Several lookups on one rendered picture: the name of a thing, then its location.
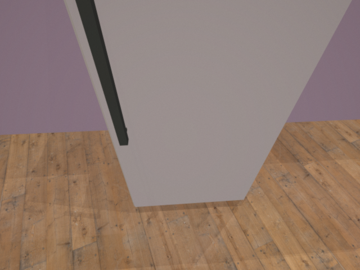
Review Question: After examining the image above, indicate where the handle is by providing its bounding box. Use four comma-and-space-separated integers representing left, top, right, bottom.
75, 0, 129, 146

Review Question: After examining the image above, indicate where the fridge door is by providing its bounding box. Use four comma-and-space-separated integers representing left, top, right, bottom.
66, 0, 352, 207

